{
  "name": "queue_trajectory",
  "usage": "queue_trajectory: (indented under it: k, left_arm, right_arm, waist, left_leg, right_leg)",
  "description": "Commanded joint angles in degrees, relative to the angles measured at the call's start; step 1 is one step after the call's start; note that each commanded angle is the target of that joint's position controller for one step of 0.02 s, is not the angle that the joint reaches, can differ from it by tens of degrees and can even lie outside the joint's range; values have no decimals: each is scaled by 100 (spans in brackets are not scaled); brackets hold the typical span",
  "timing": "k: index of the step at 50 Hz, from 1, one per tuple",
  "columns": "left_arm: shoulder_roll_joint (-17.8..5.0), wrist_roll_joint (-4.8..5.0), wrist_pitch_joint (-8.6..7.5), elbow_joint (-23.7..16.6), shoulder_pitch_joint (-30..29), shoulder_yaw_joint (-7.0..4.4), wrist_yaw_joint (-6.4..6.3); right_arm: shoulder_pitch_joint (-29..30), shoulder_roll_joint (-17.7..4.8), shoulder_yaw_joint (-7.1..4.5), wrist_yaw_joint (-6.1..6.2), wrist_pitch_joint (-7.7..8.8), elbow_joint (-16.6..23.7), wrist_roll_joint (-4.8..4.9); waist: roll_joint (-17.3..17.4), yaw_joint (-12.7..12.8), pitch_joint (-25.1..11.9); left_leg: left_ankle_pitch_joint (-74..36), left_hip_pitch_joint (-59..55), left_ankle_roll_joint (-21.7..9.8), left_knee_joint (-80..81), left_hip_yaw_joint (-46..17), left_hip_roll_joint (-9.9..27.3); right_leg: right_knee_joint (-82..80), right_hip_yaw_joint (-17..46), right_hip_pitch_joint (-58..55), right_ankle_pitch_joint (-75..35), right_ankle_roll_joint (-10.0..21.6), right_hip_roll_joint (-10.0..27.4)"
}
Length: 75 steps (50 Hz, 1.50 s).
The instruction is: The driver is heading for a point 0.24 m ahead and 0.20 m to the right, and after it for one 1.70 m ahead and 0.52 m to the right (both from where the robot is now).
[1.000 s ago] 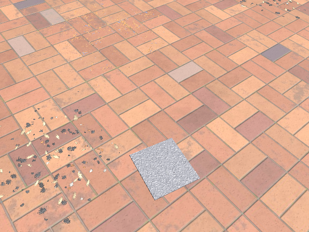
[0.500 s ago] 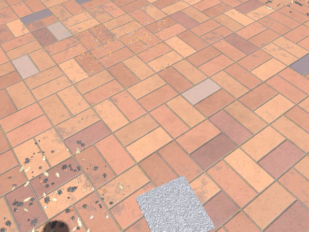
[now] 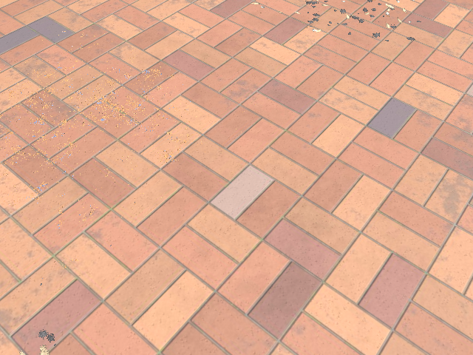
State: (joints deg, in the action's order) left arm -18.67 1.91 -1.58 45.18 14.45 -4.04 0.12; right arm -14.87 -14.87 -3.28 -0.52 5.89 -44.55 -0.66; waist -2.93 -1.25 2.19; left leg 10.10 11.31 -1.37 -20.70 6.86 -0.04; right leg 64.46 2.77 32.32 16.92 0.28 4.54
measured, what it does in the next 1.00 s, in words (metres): walks ahead, turning right: right foot, then left foot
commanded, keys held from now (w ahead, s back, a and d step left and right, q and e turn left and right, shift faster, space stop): w+e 0.18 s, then e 0.58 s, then no key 0.24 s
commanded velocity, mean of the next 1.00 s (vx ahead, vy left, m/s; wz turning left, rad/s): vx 0.21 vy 0.00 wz -0.52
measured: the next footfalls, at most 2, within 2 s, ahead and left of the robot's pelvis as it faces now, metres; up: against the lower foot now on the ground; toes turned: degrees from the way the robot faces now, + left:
right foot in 0.30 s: +0.31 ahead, -0.16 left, +0.00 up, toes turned -12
left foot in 0.80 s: +0.45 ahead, +0.01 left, +0.00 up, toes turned -35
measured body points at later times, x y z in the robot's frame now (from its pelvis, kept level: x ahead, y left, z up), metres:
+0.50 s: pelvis +0.22 -0.08 -0.01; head +0.28 -0.11 +0.44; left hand +0.44 +0.16 -0.10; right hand +0.31 -0.39 -0.12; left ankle +0.28 +0.10 -0.66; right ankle +0.27 -0.15 -0.74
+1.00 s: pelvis +0.32 -0.07 +0.00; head +0.37 -0.07 +0.44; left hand +0.62 +0.09 -0.10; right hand +0.30 -0.38 -0.10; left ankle +0.41 +0.03 -0.74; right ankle +0.22 -0.16 -0.68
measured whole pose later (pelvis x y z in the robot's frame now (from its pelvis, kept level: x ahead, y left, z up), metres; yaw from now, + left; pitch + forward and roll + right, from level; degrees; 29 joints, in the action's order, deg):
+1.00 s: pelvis +0.32 -0.07 +0.00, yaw -32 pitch +1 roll -1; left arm -19.5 0.7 3.4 37.5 8.6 -4.6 -1.7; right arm -8.7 -15.4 -2.9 0.8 0.6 -41.4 -0.5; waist -1.7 -1.0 3.0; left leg 11.6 16.5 0.2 -26.7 -3.2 0.5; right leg 58.4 7.4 25.4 29.0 -4.8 -5.4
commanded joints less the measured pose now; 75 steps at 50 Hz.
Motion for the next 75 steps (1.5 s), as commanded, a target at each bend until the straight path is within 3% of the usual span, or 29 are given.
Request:
queue_trajectory:
  k: [1,10,12,14,15,16,17,18,20,21,24,29,33,39,40,41,42,43,45,46,50,53,55,57,58,59,60,64,75]
  left_arm:
    - [-93,-47,55,-490,-43,-32,21]
    - [-89,-84,8,-1058,-1324,8,308]
    - [-280,-150,23,-1103,-1060,-104,334]
    - [-754,-143,34,-751,375,-391,270]
    - [-1242,-133,97,-649,894,-547,125]
    - [-1815,-249,83,-902,447,-533,63]
    - [-1573,-240,29,-1158,502,-467,140]
    - [-1260,-213,-13,-1111,311,-410,177]
    - [-757,-45,-21,-1113,-364,-279,119]
    - [-667,-115,8,-1186,-548,-233,80]
    - [-799,-243,23,-1201,-560,-281,-3]
    - [-883,-113,196,-1161,-470,-303,-182]
    - [-871,-134,304,-1182,-451,-297,-225]
    - [-754,-57,393,-1283,-604,-249,-205]
    - [-625,-57,403,-1309,-570,-203,-219]
    - [-321,-168,394,-1300,-205,-110,-210]
    - [-433,-128,356,-1397,-75,-144,-208]
    - [-905,-228,309,-1282,-11,-259,-203]
    - [-904,-141,384,-1041,-110,-315,-221]
    - [-786,-146,438,-1051,-191,-280,-232]
    - [-195,-116,449,-1097,-440,-61,-173]
    - [-203,-103,430,-1072,-577,-36,-120]
    - [-217,-122,413,-897,-308,-58,-90]
    - [-526,-233,404,-941,-324,-87,-119]
    - [-903,-311,423,-956,-469,-150,-158]
    - [-426,-343,385,-913,-635,-31,-98]
    - [-184,-355,335,-925,-754,37,-54]
    - [-281,-307,171,-698,-495,50,-71]
    - [-144,-255,110,-289,-345,96,-92]
  right_arm:
    - [242,-794,-225,47,128,254,3]
    - [-37,-1226,-392,126,-110,-28,172]
    - [76,-1397,-443,168,-216,7,248]
    - [216,-1333,-415,188,-291,85,327]
    - [-7,-1024,-301,176,-249,179,129]
    - [-654,-336,-73,117,-163,386,-167]
    - [-558,-838,-114,72,-70,322,4]
    - [81,-1060,-172,71,-47,520,243]
    - [375,-1055,-187,235,-128,444,74]
    - [305,-1119,-218,262,-221,435,39]
    - [134,-877,-175,276,-334,444,-42]
    - [616,-767,-117,283,-439,596,-11]
    - [1059,-779,-119,238,-441,748,39]
    - [775,-851,-192,115,-258,721,76]
    - [628,-944,-225,105,-233,675,39]
    - [690,-1287,-281,134,-260,772,-56]
    - [682,-1500,-333,132,-338,667,-219]
    - [602,-1154,-269,127,-340,730,-123]
    - [736,-901,-191,143,-368,758,-9]
    - [808,-863,-172,148,-391,742,68]
    - [910,-850,-148,146,-522,666,21]
    - [694,-1008,-186,130,-591,567,65]
    - [728,-983,-148,114,-599,522,134]
    - [348,-792,-51,75,-494,391,62]
    - [153,-539,30,25,-405,414,-90]
    - [382,-494,63,42,-391,396,-127]
    - [612,-641,33,52,-399,364,-121]
    - [549,-708,1,145,-462,209,-40]
    - [336,-688,-27,250,-499,-371,8]
  waist:
    - [721,106,-29]
    - [560,-206,376]
    - [733,43,78]
    - [629,814,-751]
    - [-170,934,-1184]
    - [-1478,110,-1896]
    - [-568,543,-3031]
    - [-196,593,-2342]
    - [233,251,-1043]
    - [69,74,-864]
    - [4,-88,-969]
    - [-163,55,-1093]
    - [-394,216,-818]
    - [-566,29,-864]
    - [-442,-4,-889]
    - [581,250,-1103]
    - [2006,437,-800]
    - [1642,238,-899]
    - [891,218,-774]
    - [898,195,-676]
    - [1321,165,-761]
    - [1572,-34,-841]
    - [1460,143,-765]
    - [898,47,-811]
    - [-240,-264,-852]
    - [-504,-154,-821]
    - [-299,-61,-564]
    - [-277,5,-164]
    - [164,40,-203]
  left_leg:
    - [-987,-461,-969,1311,-995,1650]
    - [-1855,-1255,-638,1012,295,1675]
    - [-3942,-1450,-479,140,459,1643]
    - [-4473,-995,-144,-1862,656,1270]
    - [-1914,374,267,-3608,670,901]
    - [3097,2362,672,-5710,2,-169]
    - [3206,2555,661,-6343,-1228,-131]
    - [2538,2999,554,-6214,-1220,37]
    - [1674,2833,493,-5221,-1176,485]
    - [1481,2401,495,-4994,-1177,523]
    - [1144,1894,591,-4393,-1067,333]
    - [423,2014,746,-3238,-1235,131]
    - [342,1950,719,-2414,-1393,-23]
    - [99,929,422,-519,-1299,-143]
    - [-814,286,266,21,-1408,174]
    - [-2134,-430,-180,43,-2355,1282]
    - [-3494,-667,-1257,51,-3544,2110]
    - [-3510,-681,-1679,17,-3818,2405]
    - [-3110,-612,-1236,-217,-2799,1732]
    - [-2965,-599,-1124,-229,-2599,1603]
    - [-2924,-439,-972,-172,-1833,1112]
    - [-2631,-487,-1049,-186,-1926,1189]
    - [-2028,-230,-908,-284,-1883,1103]
    - [-805,479,-287,-391,-1713,876]
    - [164,732,116,-679,-1110,326]
    - [539,137,373,-496,-968,304]
    - [211,33,478,-500,-953,274]
    - [-218,57,468,-512,-974,283]
    - [-542,-149,572,-425,-971,328]
  right_leg:
    - [-433,287,716,-524,-102,358]
    - [-2684,-400,473,-1450,212,106]
    - [-2794,-746,-119,-967,390,-278]
    - [-3352,-920,-2053,-1544,714,-816]
    - [-3399,115,-3601,-3376,1017,-163]
    - [-3315,2857,-5086,-5283,2184,1366]
    - [-3786,3682,-5349,-4916,2681,1779]
    - [-4132,3105,-4774,-3835,2484,1519]
    - [-4339,2052,-3071,-3023,1789,877]
    - [-4449,1764,-2409,-3225,1687,711]
    - [-4464,1395,-1765,-4139,1668,507]
    - [-4372,1578,-1898,-2969,1391,304]
    - [-4344,2065,-1936,-1682,1249,222]
    - [-3592,2585,-2372,-2608,1007,82]
    - [-3360,2443,-2090,-2087,776,-124]
    - [-2424,1771,-1573,-333,448,-629]
    - [-1548,884,-397,2010,66,-1471]
    - [-320,833,-118,2283,-226,-1154]
    - [350,818,-46,1672,-435,-1032]
    - [339,830,34,1462,-508,-985]
    - [-1290,185,-797,1105,-617,-767]
    - [-2622,-69,-1463,662,-555,-624]
    - [-3999,-230,-2136,-411,-361,-671]
    - [-4445,409,-3147,-1588,10,-139]
    - [-4178,1007,-3082,-2111,423,454]
    - [-4281,1048,-2255,-1220,697,541]
    - [-4332,887,-2080,-538,561,252]
    - [-4312,734,-1869,-692,274,8]
    - [-4228,615,-2069,-1317,291,-136]
Velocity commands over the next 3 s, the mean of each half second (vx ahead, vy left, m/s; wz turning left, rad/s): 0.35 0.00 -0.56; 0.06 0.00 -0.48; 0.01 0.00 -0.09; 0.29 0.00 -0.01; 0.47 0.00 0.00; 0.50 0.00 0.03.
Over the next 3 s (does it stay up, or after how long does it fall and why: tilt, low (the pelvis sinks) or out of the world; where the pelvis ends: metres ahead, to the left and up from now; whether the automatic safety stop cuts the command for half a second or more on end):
stays up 0.96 -0.41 0.00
